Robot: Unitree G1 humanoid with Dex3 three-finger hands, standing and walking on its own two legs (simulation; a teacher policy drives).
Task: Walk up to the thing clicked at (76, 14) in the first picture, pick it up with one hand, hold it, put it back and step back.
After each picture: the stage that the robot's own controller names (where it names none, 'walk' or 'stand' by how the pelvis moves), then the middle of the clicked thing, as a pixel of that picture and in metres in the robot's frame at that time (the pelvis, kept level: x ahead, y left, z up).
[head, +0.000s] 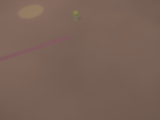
stand; (75, 15) +2.01 +0.12 -0.72
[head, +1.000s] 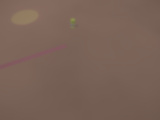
walk; (72, 23) +1.86 +0.16 -0.71
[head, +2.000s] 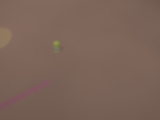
walk; (56, 46) +1.26 +0.22 -0.72
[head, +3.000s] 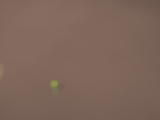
walk; (54, 87) +0.79 +0.22 -0.71
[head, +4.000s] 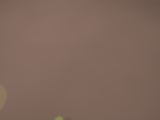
stand; out of the picture +0.46 +0.24 -0.70
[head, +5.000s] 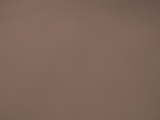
stand; out of the picture +0.33 +0.32 -0.70
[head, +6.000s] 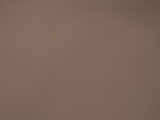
stand; out of the picture +0.34 +0.29 -0.72
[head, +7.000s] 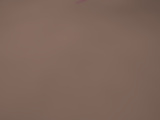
stand; out of the picture +0.31 +0.31 -0.73
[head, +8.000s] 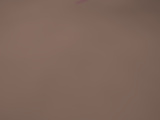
stand; out of the picture +0.31 +0.31 -0.73
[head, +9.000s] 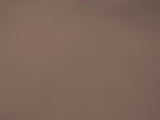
stand; out of the picture +0.31 +0.31 -0.73
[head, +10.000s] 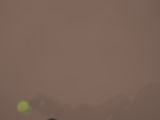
go down; (25, 108) +0.35 +0.33 -0.58
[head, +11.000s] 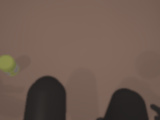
go down; (9, 66) +0.38 +0.37 -0.31
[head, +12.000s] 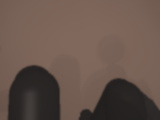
close in; out of the picture +0.35 +0.39 -0.25
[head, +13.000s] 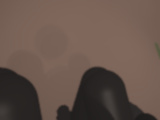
rest palm; out of the picture +0.31 +0.41 -0.20
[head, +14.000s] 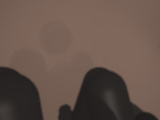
close; out of the picture +0.31 +0.41 -0.21
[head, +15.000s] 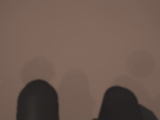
lift; out of the picture +0.29 +0.32 -0.05
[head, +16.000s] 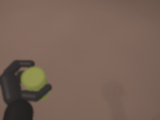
hold; (37, 85) +0.33 +0.16 +0.05
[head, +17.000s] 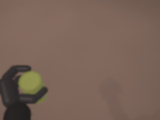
hold; (34, 88) +0.34 +0.17 +0.01
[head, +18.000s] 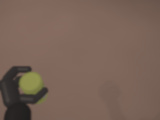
hold; (34, 88) +0.34 +0.17 +0.01
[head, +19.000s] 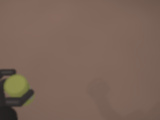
crouch; (20, 91) +0.33 +0.22 -0.02
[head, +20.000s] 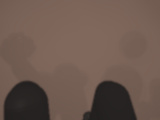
lower; out of the picture +0.40 +0.35 -0.09
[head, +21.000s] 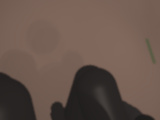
lower; out of the picture +0.36 +0.40 -0.20
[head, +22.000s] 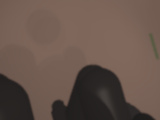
lower; out of the picture +0.35 +0.41 -0.21
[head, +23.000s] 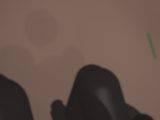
lower; out of the picture +0.35 +0.41 -0.21
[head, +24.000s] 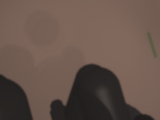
lower; out of the picture +0.35 +0.40 -0.21
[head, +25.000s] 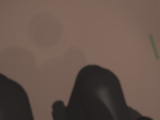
open; out of the picture +0.35 +0.40 -0.21
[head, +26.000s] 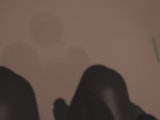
rise; out of the picture +0.35 +0.40 -0.22
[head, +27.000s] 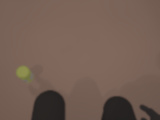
walk; (25, 74) +0.43 +0.32 -0.42
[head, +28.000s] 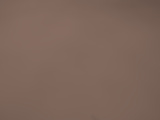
stand; out of the picture +0.36 +0.28 -0.66
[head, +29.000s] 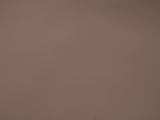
stand; out of the picture +0.37 +0.30 -0.67
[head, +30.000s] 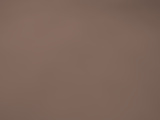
stand; out of the picture +0.37 +0.29 -0.69
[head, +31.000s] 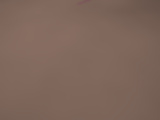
stand; out of the picture +0.38 +0.28 -0.72
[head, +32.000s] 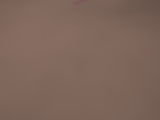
stand; out of the picture +0.35 +0.28 -0.73
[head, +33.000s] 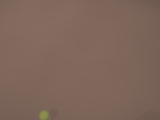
walk; (45, 117) +0.40 +0.29 -0.70
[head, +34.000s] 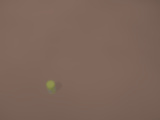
walk; (51, 87) +0.63 +0.23 -0.69
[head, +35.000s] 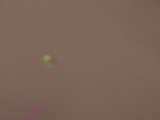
stand; (47, 61) +0.95 +0.34 -0.69
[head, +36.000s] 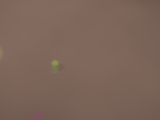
stand; (55, 66) +0.96 +0.25 -0.71
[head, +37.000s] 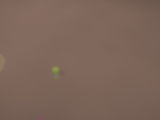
stand; (56, 72) +0.98 +0.25 -0.72
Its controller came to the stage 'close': yes
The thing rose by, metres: 0.72
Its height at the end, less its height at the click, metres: +0.00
